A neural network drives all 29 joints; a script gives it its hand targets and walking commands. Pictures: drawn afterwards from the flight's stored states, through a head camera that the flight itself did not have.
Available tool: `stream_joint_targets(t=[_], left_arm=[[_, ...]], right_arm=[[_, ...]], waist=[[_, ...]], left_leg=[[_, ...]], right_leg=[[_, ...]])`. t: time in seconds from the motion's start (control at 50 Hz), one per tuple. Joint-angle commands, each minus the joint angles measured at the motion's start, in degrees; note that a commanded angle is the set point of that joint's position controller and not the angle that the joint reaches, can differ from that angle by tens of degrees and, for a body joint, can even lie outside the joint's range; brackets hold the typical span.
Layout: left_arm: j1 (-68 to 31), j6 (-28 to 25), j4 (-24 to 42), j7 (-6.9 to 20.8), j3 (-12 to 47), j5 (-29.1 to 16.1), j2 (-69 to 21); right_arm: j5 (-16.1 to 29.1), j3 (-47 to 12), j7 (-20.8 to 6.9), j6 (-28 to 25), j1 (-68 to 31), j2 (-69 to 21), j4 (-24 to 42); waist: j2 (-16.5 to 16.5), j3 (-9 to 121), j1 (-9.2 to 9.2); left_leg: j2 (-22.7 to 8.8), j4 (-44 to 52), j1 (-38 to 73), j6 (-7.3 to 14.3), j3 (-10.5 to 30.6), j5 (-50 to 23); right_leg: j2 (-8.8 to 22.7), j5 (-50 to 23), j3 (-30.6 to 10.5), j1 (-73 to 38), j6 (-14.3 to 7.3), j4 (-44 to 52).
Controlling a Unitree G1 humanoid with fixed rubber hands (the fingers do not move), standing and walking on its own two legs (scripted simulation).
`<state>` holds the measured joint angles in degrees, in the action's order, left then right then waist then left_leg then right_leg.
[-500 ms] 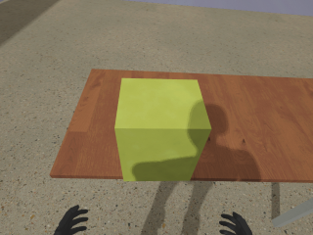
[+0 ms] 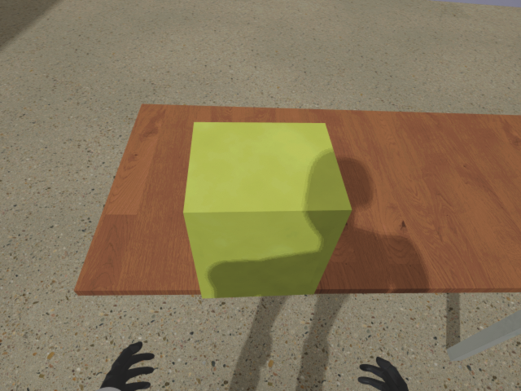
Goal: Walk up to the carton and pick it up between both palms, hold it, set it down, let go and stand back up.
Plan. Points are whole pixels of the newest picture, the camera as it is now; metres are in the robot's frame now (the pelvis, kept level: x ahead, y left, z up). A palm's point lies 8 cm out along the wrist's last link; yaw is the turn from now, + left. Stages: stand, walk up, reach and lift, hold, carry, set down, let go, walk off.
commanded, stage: set down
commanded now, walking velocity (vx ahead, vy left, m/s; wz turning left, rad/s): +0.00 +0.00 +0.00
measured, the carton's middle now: (259, 216) +0.39 +0.03 +0.06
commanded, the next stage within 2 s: let go in 1.02 s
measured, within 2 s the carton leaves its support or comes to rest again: neither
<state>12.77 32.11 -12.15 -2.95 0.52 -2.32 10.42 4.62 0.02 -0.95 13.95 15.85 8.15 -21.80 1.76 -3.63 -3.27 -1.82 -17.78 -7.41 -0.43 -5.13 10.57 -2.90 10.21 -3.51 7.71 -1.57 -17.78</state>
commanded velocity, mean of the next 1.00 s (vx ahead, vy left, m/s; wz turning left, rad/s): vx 0.00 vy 0.00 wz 0.00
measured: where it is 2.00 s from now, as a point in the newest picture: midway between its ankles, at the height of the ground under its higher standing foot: outside the picture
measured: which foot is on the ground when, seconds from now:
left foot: down 0.00-1.00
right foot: down 0.00-1.00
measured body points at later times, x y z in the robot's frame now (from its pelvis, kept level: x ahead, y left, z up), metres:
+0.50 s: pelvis -0.02 +0.00 -0.01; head +0.03 +0.02 +0.44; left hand +0.14 +0.23 -0.12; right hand +0.15 -0.20 -0.13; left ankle -0.01 +0.12 -0.75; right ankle -0.01 -0.10 -0.75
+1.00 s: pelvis -0.03 +0.00 -0.02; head +0.05 +0.02 +0.42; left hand +0.13 +0.23 -0.16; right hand +0.14 -0.19 -0.17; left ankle -0.01 +0.12 -0.75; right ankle -0.01 -0.10 -0.75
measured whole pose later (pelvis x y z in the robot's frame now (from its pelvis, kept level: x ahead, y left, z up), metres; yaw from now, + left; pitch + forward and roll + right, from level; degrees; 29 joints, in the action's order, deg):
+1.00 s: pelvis -0.03 +0.00 -0.02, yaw +2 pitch +5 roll +0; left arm -7.2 41.8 -36.6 -0.8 -5.0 6.3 8.2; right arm -0.4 5.0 -0.3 12.9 -7.4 5.5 -55.0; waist 1.9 -6.1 0.1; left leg -1.7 -33.9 -24.4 0.1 -2.8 14.7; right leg -2.2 14.7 -0.2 23.5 -1.5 -33.0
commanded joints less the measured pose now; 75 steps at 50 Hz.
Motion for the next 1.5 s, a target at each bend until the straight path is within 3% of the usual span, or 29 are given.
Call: stream_joint_targets(t=[0.0,0.28,0.74,1.0,1.12,1.24,1.36,1.48], left_arm=[[-5.42,-0.94,7.3,0.23,-2.92,1.53,5.26],[-12.25,1.19,-1.77,1.99,-3.52,4.32,4.61],[-25.16,6.77,-14.84,1.6,-5.22,7.66,3.6],[-26.1,9.11,-16.25,1.77,-7.14,9.5,3.34],[-18.48,6.49,-6.89,1.43,-5.59,7.47,5.26],[-9.88,3.41,5.33,1.36,-1.6,2.87,9.09],[-4.83,-2.72,4.61,2.4,-0.92,2.39,10.23],[-2.33,-15.63,0.13,2.97,-1.9,2.86,10.22]], right_arm=[[-0.65,2.38,0.27,-2.27,-3.88,6.13,5.49],[-2.89,3.32,0.4,-3.34,-12.45,5.27,-7.5],[-6.09,6.39,0.4,-2.49,-25.53,4.05,-23.12],[-4.79,6.06,1.16,-2.92,-27.9,4.59,-28.01],[-5.29,7.85,1.13,-4.49,-22.65,8.08,-21.15],[-4.19,7.23,-0.54,-5.1,-16.87,10.3,-11.27],[-2.69,4.91,-2.77,-9.47,-12.54,7.02,-11.68],[-4.62,5.48,-3.14,-22.18,-11.99,6.54,-15.56]], waist=[[-1.75,9.8,0.12],[-1.8,12.15,1.46],[-2.13,15.61,2.65],[-2.58,20.1,3.34],[-2.06,23.08,2.01],[-1.34,19.28,1.62],[-1.25,12.05,1.81],[-0.65,10.31,2.32]], left_leg=[[0.84,-0.43,5.83,-2.08,0.48,-14.17],[0.39,-3.68,3.64,-1.79,1.82,-15.34],[-1.64,-9.17,-4.52,-0.93,2.87,-4.02],[-1.81,-12.97,-5.83,-0.77,3.64,-4.72],[-1.17,-9.79,0.18,-0.37,2.73,-12.18],[0.43,-4.93,4.89,-0.21,1.48,-18.17],[1.5,-3.41,4.75,0.27,1.6,-15.52],[2.05,-5.18,2.32,0.78,1.64,-11.59]], right_leg=[[1.46,-16.12,0.09,0.27,2.27,1.22],[2.24,-16.09,0.95,1.8,1.67,-1.29],[4.24,-4.26,1.98,8.37,-0.41,-7.33],[3.84,-7.03,2.0,10.49,-1.35,-11.39],[1.7,-13.19,2.08,2.88,-1.49,-9.23],[1.01,-19.89,0.99,-1.25,0.33,-3.53],[2.61,-20.16,-0.75,-0.49,1.55,-1.03],[3.09,-16.07,-1.26,1.9,1.68,-2.14]])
